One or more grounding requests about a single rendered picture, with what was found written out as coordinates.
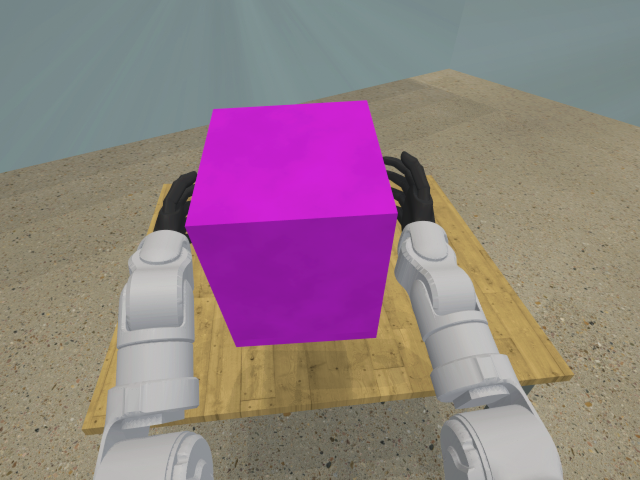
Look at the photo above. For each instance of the robot right hand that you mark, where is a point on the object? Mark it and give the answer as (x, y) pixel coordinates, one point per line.
(415, 199)

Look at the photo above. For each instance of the robot left forearm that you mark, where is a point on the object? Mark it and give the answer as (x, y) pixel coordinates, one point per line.
(154, 375)

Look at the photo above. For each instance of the robot right forearm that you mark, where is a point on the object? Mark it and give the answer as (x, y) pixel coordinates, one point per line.
(468, 369)

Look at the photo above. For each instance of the carton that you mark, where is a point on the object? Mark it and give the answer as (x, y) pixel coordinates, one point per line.
(292, 218)

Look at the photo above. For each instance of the right robot upper arm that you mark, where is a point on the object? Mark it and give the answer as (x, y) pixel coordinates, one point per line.
(501, 443)

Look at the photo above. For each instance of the robot left hand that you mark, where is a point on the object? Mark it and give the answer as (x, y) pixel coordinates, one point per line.
(172, 215)

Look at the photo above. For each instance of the table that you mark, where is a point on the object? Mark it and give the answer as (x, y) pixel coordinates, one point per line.
(238, 382)

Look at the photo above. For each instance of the left robot upper arm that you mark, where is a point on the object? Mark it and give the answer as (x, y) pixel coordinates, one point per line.
(181, 455)

